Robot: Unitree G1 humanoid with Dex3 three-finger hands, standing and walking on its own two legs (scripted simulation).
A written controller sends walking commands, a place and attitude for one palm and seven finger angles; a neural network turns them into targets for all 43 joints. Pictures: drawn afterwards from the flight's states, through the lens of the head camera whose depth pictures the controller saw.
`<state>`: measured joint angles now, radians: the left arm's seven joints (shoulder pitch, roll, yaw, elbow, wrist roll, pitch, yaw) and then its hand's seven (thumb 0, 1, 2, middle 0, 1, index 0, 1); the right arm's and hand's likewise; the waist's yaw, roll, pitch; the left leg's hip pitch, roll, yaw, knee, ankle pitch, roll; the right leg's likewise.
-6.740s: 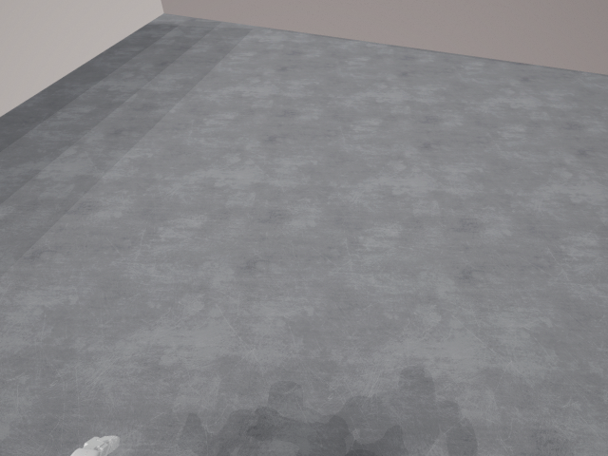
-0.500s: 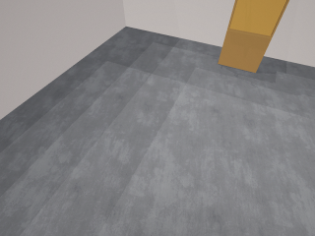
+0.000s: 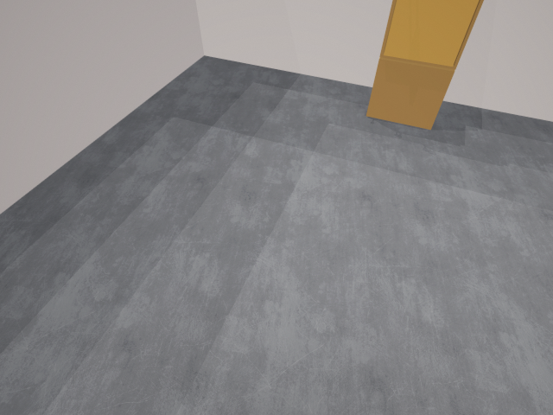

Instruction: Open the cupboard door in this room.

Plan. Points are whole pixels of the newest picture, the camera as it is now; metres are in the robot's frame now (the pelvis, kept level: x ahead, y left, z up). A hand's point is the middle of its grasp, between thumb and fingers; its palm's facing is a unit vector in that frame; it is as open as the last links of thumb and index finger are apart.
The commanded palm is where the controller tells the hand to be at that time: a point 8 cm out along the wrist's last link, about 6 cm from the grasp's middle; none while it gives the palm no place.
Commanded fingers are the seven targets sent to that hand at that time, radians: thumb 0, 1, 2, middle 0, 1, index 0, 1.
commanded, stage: stand and wait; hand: left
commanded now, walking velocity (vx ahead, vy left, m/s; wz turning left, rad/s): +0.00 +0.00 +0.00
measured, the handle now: out of the picture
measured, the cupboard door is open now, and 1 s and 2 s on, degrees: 0 0 0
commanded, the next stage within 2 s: turn or walk to find it in 1.48 s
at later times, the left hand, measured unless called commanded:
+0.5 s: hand out of the picture -0.02 +0.18 -0.17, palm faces +0.03 -0.98 -0.20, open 7.4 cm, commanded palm none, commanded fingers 0.00 0.90 0.90 -0.20 -0.30 -0.20 -0.30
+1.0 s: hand out of the picture +0.04 +0.23 -0.16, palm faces -0.01 -0.95 -0.31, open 7.4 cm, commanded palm none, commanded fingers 0.00 0.90 0.90 -0.20 -0.30 -0.20 -0.30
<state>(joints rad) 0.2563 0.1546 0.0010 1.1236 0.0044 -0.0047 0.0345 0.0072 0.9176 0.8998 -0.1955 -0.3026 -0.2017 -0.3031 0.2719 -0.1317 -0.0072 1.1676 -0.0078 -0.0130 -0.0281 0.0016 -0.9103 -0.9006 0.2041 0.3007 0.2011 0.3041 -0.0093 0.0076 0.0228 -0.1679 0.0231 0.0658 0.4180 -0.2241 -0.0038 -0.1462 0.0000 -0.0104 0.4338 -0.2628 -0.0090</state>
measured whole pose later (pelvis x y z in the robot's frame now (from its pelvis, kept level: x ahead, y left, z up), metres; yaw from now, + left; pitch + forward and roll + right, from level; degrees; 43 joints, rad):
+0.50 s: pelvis -0.01 +0.00 +0.00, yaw +0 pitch -2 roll +0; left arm 0.29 0.16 0.00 1.14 0.01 -0.01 0.03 0.00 0.91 0.90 -0.20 -0.30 -0.20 -0.30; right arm 0.26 -0.18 -0.01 1.16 -0.01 -0.02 -0.02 0.00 -0.91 -0.90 0.20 0.30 0.20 0.30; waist 0.00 0.00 0.04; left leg -0.16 0.02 0.06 0.39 -0.20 0.00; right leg -0.13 -0.01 -0.02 0.41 -0.24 0.00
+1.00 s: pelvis -0.01 +0.00 +0.00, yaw +1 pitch -2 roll +0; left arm 0.16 0.30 0.01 1.11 0.01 -0.02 0.00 0.01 0.91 0.90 -0.20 -0.30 -0.20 -0.30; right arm 0.16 -0.31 -0.02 1.13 -0.01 -0.02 0.00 0.00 -0.91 -0.90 0.21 0.30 0.20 0.30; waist -0.01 0.01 0.04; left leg -0.15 0.02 0.06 0.35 -0.17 0.00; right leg -0.12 0.00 -0.02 0.36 -0.21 -0.01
